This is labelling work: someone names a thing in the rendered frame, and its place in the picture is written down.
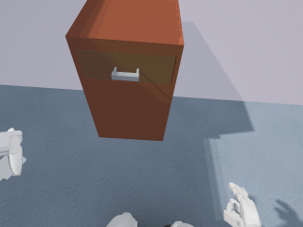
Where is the cabinet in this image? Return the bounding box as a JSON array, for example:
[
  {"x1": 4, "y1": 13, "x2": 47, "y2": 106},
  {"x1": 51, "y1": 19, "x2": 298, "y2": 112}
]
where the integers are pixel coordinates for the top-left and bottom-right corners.
[{"x1": 65, "y1": 0, "x2": 185, "y2": 141}]

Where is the robot right hand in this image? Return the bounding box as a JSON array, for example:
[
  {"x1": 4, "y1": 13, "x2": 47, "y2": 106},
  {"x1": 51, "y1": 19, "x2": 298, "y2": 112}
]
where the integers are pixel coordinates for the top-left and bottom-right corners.
[{"x1": 223, "y1": 183, "x2": 262, "y2": 227}]

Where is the robot left hand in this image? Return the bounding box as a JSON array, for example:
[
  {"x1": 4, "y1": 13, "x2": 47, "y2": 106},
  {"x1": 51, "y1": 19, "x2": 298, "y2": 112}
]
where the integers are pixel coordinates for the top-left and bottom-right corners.
[{"x1": 0, "y1": 128, "x2": 27, "y2": 181}]

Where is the handle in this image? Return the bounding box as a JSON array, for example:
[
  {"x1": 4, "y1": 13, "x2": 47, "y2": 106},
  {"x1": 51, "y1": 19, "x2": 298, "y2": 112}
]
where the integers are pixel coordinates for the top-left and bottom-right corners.
[{"x1": 111, "y1": 67, "x2": 139, "y2": 81}]

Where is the robot left shin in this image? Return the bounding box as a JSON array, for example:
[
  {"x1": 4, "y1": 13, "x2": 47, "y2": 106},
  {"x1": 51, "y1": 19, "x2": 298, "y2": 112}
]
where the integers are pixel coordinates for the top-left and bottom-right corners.
[{"x1": 122, "y1": 212, "x2": 133, "y2": 217}]

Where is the left robot thigh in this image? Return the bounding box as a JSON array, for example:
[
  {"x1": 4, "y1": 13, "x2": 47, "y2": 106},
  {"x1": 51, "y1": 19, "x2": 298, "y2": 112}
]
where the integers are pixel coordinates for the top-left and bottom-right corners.
[{"x1": 106, "y1": 215, "x2": 137, "y2": 227}]

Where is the drawer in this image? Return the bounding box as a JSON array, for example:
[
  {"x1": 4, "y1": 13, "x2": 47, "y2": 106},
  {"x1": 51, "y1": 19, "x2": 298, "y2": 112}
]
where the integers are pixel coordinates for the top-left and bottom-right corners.
[{"x1": 76, "y1": 49, "x2": 176, "y2": 84}]

